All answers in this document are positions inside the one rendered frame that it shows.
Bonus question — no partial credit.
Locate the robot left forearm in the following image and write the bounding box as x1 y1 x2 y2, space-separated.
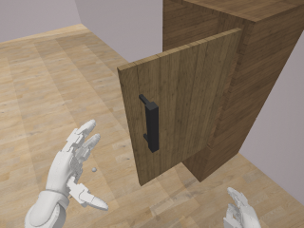
24 190 70 228

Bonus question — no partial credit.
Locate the robot right hand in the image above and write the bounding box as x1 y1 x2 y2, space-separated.
223 187 261 228

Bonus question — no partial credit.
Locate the handle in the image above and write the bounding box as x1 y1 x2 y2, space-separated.
139 94 160 153

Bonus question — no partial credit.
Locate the cupboard door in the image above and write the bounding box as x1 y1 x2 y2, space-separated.
117 28 242 186

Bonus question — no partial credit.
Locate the robot left hand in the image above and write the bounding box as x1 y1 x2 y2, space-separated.
46 119 109 211

